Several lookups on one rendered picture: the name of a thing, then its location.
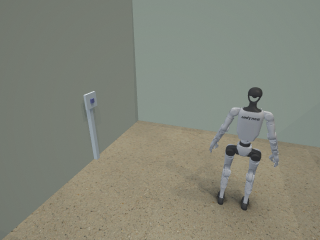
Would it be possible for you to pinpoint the right robot hand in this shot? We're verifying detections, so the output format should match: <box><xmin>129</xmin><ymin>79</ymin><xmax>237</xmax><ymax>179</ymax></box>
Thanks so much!
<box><xmin>269</xmin><ymin>154</ymin><xmax>279</xmax><ymax>168</ymax></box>

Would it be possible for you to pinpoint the robot right upper arm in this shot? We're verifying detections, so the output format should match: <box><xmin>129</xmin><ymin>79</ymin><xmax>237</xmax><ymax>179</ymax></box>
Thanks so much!
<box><xmin>263</xmin><ymin>111</ymin><xmax>276</xmax><ymax>140</ymax></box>

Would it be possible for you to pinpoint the robot left upper arm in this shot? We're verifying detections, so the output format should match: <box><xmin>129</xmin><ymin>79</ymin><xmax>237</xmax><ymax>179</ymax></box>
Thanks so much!
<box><xmin>221</xmin><ymin>107</ymin><xmax>241</xmax><ymax>132</ymax></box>

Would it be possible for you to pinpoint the left robot hand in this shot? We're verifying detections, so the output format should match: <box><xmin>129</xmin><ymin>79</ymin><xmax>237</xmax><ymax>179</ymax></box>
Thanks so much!
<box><xmin>209</xmin><ymin>141</ymin><xmax>219</xmax><ymax>153</ymax></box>

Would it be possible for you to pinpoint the right robot forearm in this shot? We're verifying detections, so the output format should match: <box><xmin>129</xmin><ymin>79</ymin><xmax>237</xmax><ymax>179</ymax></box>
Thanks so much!
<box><xmin>269</xmin><ymin>133</ymin><xmax>279</xmax><ymax>156</ymax></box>

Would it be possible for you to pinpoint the robot right shin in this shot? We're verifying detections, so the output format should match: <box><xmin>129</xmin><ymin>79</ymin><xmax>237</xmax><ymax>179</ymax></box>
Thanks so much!
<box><xmin>243</xmin><ymin>174</ymin><xmax>255</xmax><ymax>204</ymax></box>

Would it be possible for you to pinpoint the robot head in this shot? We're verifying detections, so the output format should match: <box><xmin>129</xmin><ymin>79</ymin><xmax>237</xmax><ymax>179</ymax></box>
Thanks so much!
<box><xmin>243</xmin><ymin>87</ymin><xmax>263</xmax><ymax>113</ymax></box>

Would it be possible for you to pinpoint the panel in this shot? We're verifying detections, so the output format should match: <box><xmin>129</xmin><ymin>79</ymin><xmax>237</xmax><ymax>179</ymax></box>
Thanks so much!
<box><xmin>83</xmin><ymin>91</ymin><xmax>100</xmax><ymax>160</ymax></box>

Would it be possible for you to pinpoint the left robot forearm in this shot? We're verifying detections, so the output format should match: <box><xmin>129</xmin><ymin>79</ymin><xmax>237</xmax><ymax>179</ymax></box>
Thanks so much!
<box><xmin>212</xmin><ymin>124</ymin><xmax>225</xmax><ymax>143</ymax></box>

